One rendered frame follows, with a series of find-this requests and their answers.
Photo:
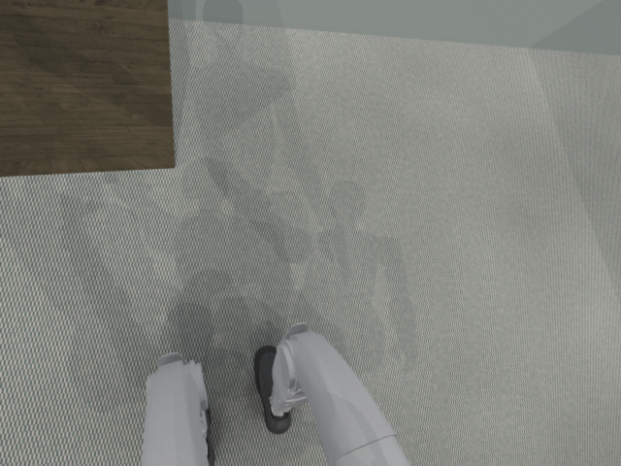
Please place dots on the robot right shin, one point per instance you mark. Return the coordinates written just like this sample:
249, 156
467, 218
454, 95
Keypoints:
282, 399

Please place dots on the cabinet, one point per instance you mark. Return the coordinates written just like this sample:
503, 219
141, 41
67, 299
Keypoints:
85, 86

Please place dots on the left robot thigh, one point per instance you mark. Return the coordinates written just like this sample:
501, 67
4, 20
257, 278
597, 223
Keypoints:
176, 398

